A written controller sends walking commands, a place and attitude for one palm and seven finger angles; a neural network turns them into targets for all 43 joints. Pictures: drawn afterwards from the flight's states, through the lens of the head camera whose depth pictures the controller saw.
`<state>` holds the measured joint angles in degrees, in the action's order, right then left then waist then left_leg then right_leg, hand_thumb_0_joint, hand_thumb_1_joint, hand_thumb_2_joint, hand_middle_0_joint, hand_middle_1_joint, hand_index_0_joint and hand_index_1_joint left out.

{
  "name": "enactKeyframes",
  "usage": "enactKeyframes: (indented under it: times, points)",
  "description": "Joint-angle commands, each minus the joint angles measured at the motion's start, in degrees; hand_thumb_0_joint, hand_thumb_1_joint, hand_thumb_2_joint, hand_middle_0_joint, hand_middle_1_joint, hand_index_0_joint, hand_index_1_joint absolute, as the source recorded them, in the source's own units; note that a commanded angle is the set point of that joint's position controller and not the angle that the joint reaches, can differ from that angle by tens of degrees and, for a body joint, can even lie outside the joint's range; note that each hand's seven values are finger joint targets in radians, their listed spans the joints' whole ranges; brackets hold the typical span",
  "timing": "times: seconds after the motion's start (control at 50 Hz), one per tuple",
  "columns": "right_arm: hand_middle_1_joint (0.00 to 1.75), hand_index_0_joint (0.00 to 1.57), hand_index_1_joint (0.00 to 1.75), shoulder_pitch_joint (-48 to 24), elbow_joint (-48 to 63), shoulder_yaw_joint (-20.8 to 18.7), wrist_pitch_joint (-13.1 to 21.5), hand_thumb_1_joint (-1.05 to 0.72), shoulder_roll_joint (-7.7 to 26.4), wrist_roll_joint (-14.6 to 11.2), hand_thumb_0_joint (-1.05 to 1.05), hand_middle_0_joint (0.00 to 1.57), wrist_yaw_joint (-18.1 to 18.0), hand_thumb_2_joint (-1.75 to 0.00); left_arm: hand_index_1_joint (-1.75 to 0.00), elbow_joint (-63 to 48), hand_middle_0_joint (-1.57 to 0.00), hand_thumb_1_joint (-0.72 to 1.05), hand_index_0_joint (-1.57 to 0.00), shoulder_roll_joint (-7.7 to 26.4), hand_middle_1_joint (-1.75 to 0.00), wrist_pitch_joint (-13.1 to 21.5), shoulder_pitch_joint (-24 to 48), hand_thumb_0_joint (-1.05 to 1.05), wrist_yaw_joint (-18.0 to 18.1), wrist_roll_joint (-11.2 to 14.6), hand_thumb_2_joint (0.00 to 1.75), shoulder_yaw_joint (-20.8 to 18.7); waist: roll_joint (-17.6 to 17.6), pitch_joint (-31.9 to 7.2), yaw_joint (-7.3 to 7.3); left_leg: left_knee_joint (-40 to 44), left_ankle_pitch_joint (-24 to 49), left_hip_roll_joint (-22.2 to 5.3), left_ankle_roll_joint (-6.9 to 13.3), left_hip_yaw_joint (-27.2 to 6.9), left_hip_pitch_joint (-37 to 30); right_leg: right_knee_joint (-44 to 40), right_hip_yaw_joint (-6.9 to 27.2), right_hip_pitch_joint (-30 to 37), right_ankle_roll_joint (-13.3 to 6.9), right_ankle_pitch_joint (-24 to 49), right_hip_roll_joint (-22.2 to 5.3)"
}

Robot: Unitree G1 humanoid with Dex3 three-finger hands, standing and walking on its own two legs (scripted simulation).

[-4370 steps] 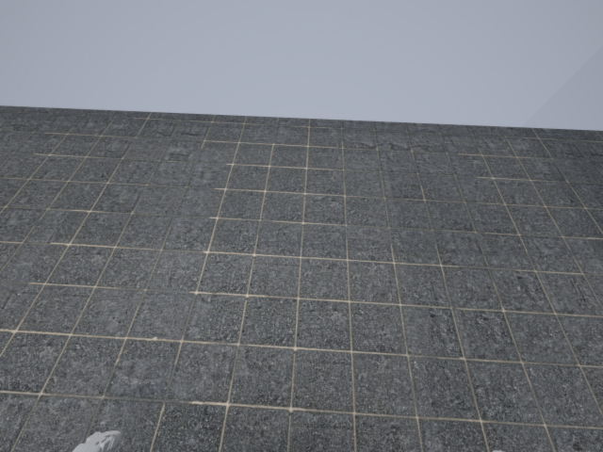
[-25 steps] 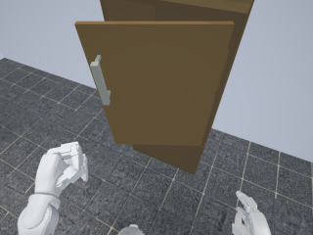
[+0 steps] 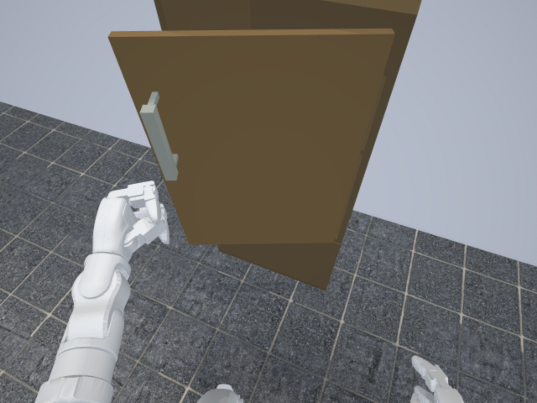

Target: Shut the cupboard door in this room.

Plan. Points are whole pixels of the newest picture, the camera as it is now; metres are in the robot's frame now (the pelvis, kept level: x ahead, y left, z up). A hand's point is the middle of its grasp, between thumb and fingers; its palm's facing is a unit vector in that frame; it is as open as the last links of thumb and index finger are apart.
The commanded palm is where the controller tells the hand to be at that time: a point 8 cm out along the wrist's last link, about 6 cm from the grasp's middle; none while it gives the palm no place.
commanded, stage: bring the fist close to the handle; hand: left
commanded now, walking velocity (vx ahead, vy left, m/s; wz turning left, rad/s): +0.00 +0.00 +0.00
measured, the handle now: (163, 138) +0.53 +0.22 +0.08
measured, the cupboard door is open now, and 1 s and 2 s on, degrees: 23 23 9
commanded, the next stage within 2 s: push the door shut along its arc in 0.76 s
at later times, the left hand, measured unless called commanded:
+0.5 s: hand (173, 176) +0.43 +0.18 +0.09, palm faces +0.08 -1.00 -0.02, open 3.1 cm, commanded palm +0.40 +0.23 +0.08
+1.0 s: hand (173, 180) +0.43 +0.18 +0.08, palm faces +0.04 -1.00 -0.01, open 3.1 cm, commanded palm +0.42 +0.23 +0.08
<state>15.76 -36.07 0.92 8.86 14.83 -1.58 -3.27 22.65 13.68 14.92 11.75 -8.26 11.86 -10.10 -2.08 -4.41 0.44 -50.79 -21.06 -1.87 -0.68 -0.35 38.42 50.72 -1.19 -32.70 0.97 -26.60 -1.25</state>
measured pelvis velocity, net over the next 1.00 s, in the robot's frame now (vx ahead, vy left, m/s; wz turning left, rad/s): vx -0.01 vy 0.01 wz -0.02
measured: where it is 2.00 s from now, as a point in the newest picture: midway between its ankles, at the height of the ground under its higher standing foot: outside the picture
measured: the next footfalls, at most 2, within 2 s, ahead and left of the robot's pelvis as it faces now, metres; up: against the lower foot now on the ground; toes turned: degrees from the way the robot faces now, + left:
none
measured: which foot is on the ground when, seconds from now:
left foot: down 0.00-1.00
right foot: down 0.00-1.00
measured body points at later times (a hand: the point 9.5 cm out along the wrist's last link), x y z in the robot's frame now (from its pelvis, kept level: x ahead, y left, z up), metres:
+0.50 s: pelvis +0.00 +0.00 +0.00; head +0.07 -0.01 +0.44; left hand +0.42 +0.23 +0.09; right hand +0.06 -0.27 -0.12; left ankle +0.04 +0.13 -0.69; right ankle -0.01 -0.13 -0.69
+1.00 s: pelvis -0.01 +0.01 -0.01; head +0.05 +0.01 +0.44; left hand +0.43 +0.23 +0.08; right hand +0.07 -0.26 -0.12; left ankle +0.04 +0.13 -0.69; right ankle -0.01 -0.13 -0.69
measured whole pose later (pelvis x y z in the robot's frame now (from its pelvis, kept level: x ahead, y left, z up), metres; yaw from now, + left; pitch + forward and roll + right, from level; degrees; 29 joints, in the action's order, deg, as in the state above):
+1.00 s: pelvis -0.01 +0.01 -0.01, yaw -1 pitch +13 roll -2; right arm 17.6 -36.5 0.7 1.8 14.6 -1.3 -2.2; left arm 55.9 19.2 19.3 37.9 -9.8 8.4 -16.7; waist -1.5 -5.5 4.3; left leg -52.9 -20.7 -2.6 -0.3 -0.1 44.8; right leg 52.1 -0.7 -39.1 1.3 -25.6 -0.5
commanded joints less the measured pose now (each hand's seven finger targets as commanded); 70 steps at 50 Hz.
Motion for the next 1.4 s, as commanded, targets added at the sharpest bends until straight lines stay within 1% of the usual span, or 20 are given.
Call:
enactKeyframes:
  times: [0.0, 0.08, 0.1, 0.22, 0.3, 0.34, 0.44, 0.56, 0.62, 0.68, 0.76, 0.82, 0.88, 0.94, 0.98, 1.06, 1.12, 1.24, 1.32, 1.38]
  points:
    - [0.3, 0.2, 0.3, -0.9, 6.6, -2.8, 1.7, -0.9, 7.4, -0.1, 0.0, 0.2, -1.1, -0.9, -1.5, -6.8, -1.3, 0.9, -1.3, 9.8, -1.5, 2.7, 24.4, 0.0, 0.1, 0.6, 0.9, -4.2, 1.4, -14.8, 1.8, 7.2, 8.4, 1.4, 1.3, -0.7, -13.7, -8.3, -1.0, 0.1, -1.5, 14.7, 2.2]
    - [0.3, 0.2, 0.3, 0.2, 5.7, -2.9, 0.7, -0.9, 7.3, 0.5, 0.0, 0.2, -1.0, -0.9, -1.5, -4.5, -1.3, 0.9, -1.3, 14.5, -1.5, 5.2, 31.0, 0.0, 2.9, -0.8, 0.9, -8.7, 0.1, -18.9, 1.04, 6.3, 10.8, 1.3, 1.2, -0.8, -14.7, -6.8, -0.9, 1.0, -1.7, 16.2, 2.4]
    - [0.3, 0.2, 0.3, 0.1, 5.7, -2.8, 0.5, -0.9, 6.9, 0.6, 0.0, 0.2, -0.8, -0.9, -1.5, -4.6, -1.3, 0.9, -1.3, 12.5, -1.5, 6.0, 33.3, 0.0, 3.0, -1.1, 0.9, -6.8, -1.8, -20.4, 1.82, 5.8, 11.8, 1.4, 1.2, -0.5, -15.9, -6.5, -0.8, 0.5, -1.7, 17.5, 2.3]
    - [0.3, 0.2, 0.3, 3.0, 4.2, -3.3, -1.2, -0.9, 7.5, 0.6, 0.0, 0.2, 0.2, -0.9, -1.5, 9.0, -1.3, 0.9, -1.3, 11.3, -1.5, 5.9, 36.4, 0.0, 1.5, -2.4, 0.9, -5.1, -0.1, -18.0, 3.22, 4.9, 12.3, 1.2, 1.2, -0.1, -12.9, -6.4, -0.8, -1.4, -1.6, 19.4, 2.6]
    - [0.3, 0.2, 0.3, 4.8, 4.1, -3.6, -2.8, -0.9, 8.2, 0.6, 0.0, 0.2, 0.1, -0.9, -1.5, 15.0, -1.3, 0.9, -1.3, 15.9, -1.5, 4.9, 39.7, 0.0, 0.1, -1.5, 0.9, -9.6, 3.8, -19.2, 2.79, 4.7, 13.3, 1.4, 1.6, 0.2, -10.8, -6.7, -0.4, 0.6, -1.4, 21.6, 2.7]
    - [0.3, 0.2, 0.3, 5.3, 4.0, -3.7, -3.3, -0.9, 8.0, 0.7, 0.0, 0.2, 0.1, -0.9, -1.5, 14.9, -1.3, 0.9, -1.3, 16.7, -1.5, 6.1, 44.5, 0.0, -0.1, -1.4, 0.9, -10.3, 2.8, -20.7, 3.22, 4.1, 13.9, 1.5, 1.6, 0.4, -10.9, -6.2, 0.0, 0.8, -1.3, 22.6, 2.7]
    - [0.3, 0.2, 0.3, 6.3, 4.7, -4.4, -3.7, -0.9, 7.7, 1.1, 0.0, 0.2, 1.2, -0.9, -1.5, 10.5, -1.3, 0.9, -1.3, 14.6, -1.5, 10.4, 39.9, 0.0, 0.0, -1.9, 0.9, -9.4, -1.4, -26.4, 1.91, 3.0, 18.8, 1.2, 1.4, 0.2, -15.6, -4.5, -0.5, 0.5, -1.7, 25.2, 3.3]
    - [0.3, 0.2, 0.3, 6.1, 5.2, -4.4, -5.3, -0.9, 8.1, 0.3, 0.0, 0.2, 0.9, -0.9, -1.5, 13.8, -1.3, 0.9, -1.3, 17.3, -1.5, 8.2, 37.3, 0.0, -1.1, -1.1, 0.9, -11.4, 3.8, -19.1, 2.62, 4.9, 11.8, 1.6, 2.0, 1.4, -9.0, -7.2, 0.3, 1.9, -1.0, 22.1, 3.3]
    - [0.3, 0.2, 0.3, 5.8, 4.8, -4.1, -5.7, -0.9, 8.1, 0.3, 0.0, 0.2, 0.4, -0.9, -1.5, 13.7, -1.3, 0.9, -1.3, 19.2, -1.5, 8.3, 42.9, 0.0, -1.0, -1.3, 0.9, -12.0, 1.7, -16.8, 3.77, 5.2, 8.6, 1.6, 2.2, 1.2, -8.8, -8.2, 0.8, -0.2, -0.9, 18.0, 3.2]
    - [0.3, 0.2, 0.3, 5.5, 4.8, -4.2, -5.5, -0.9, 7.9, 0.5, 0.0, 0.2, 0.0, -0.9, -1.5, 9.9, -1.3, 0.9, -1.3, 19.8, -1.5, 10.8, 47.0, 0.0, -0.9, -1.6, 0.9, -11.6, -2.2, -20.3, 3.91, 4.5, 9.7, 1.4, 2.1, 0.6, -12.0, -7.1, 0.7, -1.0, -1.5, 17.6, 3.5]
    - [0.3, 0.2, 0.3, 5.4, 3.9, -4.3, -4.5, -0.9, 7.7, 0.5, 0.0, 0.2, 0.3, -0.9, -1.5, 11.7, -1.3, 0.9, -1.3, 14.3, -1.5, 11.8, 46.9, 0.0, -1.7, -1.3, 0.9, -7.1, -4.3, -22.1, 4.66, 4.1, 10.0, 1.0, 1.4, -0.5, -15.7, -6.5, -0.4, -4.4, -1.8, 16.1, 3.7]
    - [0.3, 0.2, 0.3, 5.7, 3.6, -4.1, -4.9, -0.9, 8.1, 0.2, 0.0, 0.2, 0.3, -0.9, -1.5, 18.4, -1.3, 0.9, -1.3, 12.9, -1.5, 9.3, 45.6, 0.0, -2.0, -1.3, 0.9, -5.9, 0.6, -17.9, 5.33, 4.8, 6.7, 1.0, 1.7, -0.8, -12.0, -7.3, -0.8, -5.4, -1.4, 13.6, 3.6]
    - [0.3, 0.2, 0.3, 6.1, 4.2, -3.9, -5.5, -0.9, 9.0, 0.2, 0.0, 0.2, 0.2, -0.9, -1.5, 22.0, -1.3, 0.9, -1.3, 17.7, -1.5, 7.3, 44.7, 0.0, -1.8, -1.8, 0.9, -9.7, 1.3, -17.1, 4.12, 5.2, 5.0, 1.2, 1.8, -0.7, -9.7, -7.5, -0.5, -4.7, -1.5, 11.7, 3.4]
    - [0.3, 0.2, 0.3, 6.0, 4.1, -3.5, -5.5, -0.9, 8.5, 0.4, 0.0, 0.2, 0.3, -0.9, -1.5, 20.7, -1.3, 0.9, -1.3, 17.8, -1.5, 8.5, 54.6, 0.0, -1.6, -3.0, 0.9, -8.1, -1.3, -17.5, 5.78, 4.6, 4.9, 1.1, 1.8, -1.2, -10.6, -6.9, -0.4, -7.0, -1.6, 11.1, 3.1]
    - [0.3, 0.2, 0.3, 6.5, 3.8, -3.6, -5.3, -0.9, 9.1, 0.7, 0.0, 0.2, 0.0, -0.9, -1.5, 19.5, -1.3, 0.9, -1.3, 22.6, -1.5, 10.6, 57.6, 0.0, -1.4, -3.2, 0.9, -11.5, -1.0, -20.4, 5.56, 3.4, 5.9, 0.9, 1.9, -1.5, -11.0, -6.0, 0.0, -6.5, -1.7, 11.7, 3.4]
    - [0.3, 0.2, 0.3, 7.2, 2.6, -3.6, -4.9, -0.9, 9.1, 0.9, 0.0, 0.2, 0.1, -0.9, -1.5, 22.4, -1.3, 0.9, -1.3, 22.4, -1.5, 12.6, 62.2, 0.0, -2.9, -3.8, 0.9, -10.2, -3.7, -24.1, 7.06, 1.9, 8.2, 0.5, 1.5, -2.4, -13.2, -4.2, -0.3, -9.1, -1.9, 12.6, 3.5]
    - [0.3, 0.2, 0.3, 8.7, 2.0, -3.6, -5.1, -0.9, 9.4, 0.9, 0.0, 0.2, 0.5, -0.9, -1.5, 28.3, -1.3, 0.9, -1.3, 20.4, -1.5, 10.7, 60.8, 0.0, -4.9, -4.3, 0.9, -7.9, -5.2, -23.3, 7.63, 1.6, 10.0, 0.2, 1.2, -2.7, -13.4, -3.8, -0.8, -11.4, -2.0, 13.4, 3.5]
    - [0.3, 0.2, 0.3, 11.1, 1.6, -3.9, -5.6, -0.9, 10.7, 0.9, 0.0, 0.2, 0.4, -0.9, -1.5, 32.4, -1.3, 0.9, -1.3, 23.6, -1.5, 7.4, 66.8, 0.0, -7.5, -3.3, 0.9, -9.8, 0.0, -22.9, 9.53, 0.3, 8.4, 0.2, 2.1, -2.6, -8.9, -4.2, -0.4, -11.9, -1.5, 12.7, 3.7]
    - [0.3, 0.2, 0.3, 12.7, 0.6, -4.1, -5.5, -0.9, 10.6, 1.3, 0.0, 0.2, 0.7, -0.9, -1.5, 32.4, -1.3, 0.9, -1.3, 24.3, -1.5, 8.5, 69.7, 0.0, -8.6, -4.4, 0.9, -9.1, -5.0, -26.1, 10.04, -1.4, 11.3, 0.0, 1.8, -3.2, -11.2, -2.6, -0.5, -14.8, -1.8, 13.4, 3.7]
    - [0.3, 0.2, 0.3, 14.1, 0.3, -4.1, -5.6, -0.9, 11.0, 1.6, 0.0, 0.2, 0.8, -0.9, -1.5, 33.7, -1.3, 0.9, -1.3, 26.9, -1.5, 8.3, 70.1, 0.0, -9.2, -4.5, 0.9, -10.9, -4.7, -27.2, 10.17, -2.2, 12.9, -0.1, 2.0, -3.3, -10.8, -2.0, -0.6, -14.6, -2.0, 14.5, 4.0]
